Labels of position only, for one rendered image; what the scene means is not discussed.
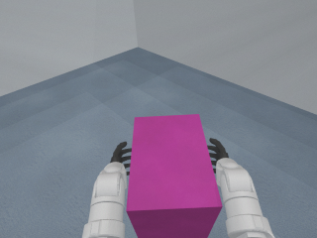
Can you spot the left robot hand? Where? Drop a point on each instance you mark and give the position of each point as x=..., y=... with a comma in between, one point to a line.
x=118, y=153

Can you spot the carton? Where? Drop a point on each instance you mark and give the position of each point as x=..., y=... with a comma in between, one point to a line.
x=172, y=190

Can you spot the right robot hand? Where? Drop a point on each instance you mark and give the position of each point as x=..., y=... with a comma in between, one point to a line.
x=219, y=150

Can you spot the robot right forearm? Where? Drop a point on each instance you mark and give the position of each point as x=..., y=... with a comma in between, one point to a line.
x=244, y=215

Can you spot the robot left forearm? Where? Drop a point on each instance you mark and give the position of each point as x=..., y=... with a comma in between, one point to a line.
x=107, y=204

